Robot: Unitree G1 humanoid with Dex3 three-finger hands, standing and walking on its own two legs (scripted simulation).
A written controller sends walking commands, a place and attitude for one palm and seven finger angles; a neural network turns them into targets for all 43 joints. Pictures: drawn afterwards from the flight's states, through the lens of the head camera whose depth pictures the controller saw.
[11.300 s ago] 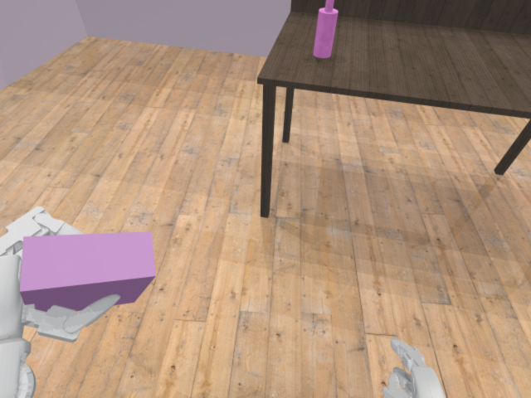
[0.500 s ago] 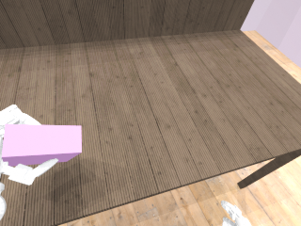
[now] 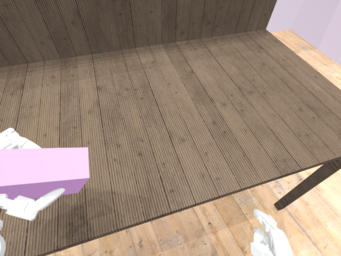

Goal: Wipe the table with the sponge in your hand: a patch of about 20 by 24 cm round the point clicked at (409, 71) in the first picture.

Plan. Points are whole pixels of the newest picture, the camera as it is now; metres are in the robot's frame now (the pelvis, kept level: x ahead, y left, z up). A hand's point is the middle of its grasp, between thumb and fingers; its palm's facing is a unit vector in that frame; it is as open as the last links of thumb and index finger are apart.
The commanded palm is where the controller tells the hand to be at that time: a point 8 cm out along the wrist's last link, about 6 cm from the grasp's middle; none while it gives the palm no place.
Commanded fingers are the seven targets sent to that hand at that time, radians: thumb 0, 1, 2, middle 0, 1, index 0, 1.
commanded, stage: look again from close up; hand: left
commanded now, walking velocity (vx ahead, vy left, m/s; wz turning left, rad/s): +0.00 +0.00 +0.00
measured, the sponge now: (58, 174) +0.23 +0.22 +0.14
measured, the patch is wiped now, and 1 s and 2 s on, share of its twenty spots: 0.00 0.00 0.00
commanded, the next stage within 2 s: shuffle to correct the standing spot in 0.10 s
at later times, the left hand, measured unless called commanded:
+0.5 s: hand (39, 182) +0.20 +0.23 +0.16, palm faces +0.35 -0.89 -0.31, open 9.4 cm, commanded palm +0.15 +0.25 +0.18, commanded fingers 0.00 0.10 1.30 -1.20 -1.60 -1.20 -1.60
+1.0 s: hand (51, 164) +0.23 +0.21 +0.18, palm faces +0.32 -0.82 -0.48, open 9.4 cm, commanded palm +0.16 +0.22 +0.18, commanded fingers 0.00 0.10 1.30 -1.20 -1.60 -1.20 -1.60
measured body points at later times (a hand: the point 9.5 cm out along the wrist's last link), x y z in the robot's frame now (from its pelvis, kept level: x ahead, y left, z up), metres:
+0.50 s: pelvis -0.03 -0.02 +0.00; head -0.01 +0.00 +0.45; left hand +0.18 +0.27 +0.18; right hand +0.14 -0.23 -0.08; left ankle +0.01 +0.09 -0.74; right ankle +0.03 -0.08 -0.74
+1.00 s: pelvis -0.02 -0.04 +0.00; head +0.01 -0.03 +0.45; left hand +0.20 +0.26 +0.20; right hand +0.13 -0.29 -0.08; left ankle +0.01 +0.09 -0.74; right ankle +0.03 -0.08 -0.74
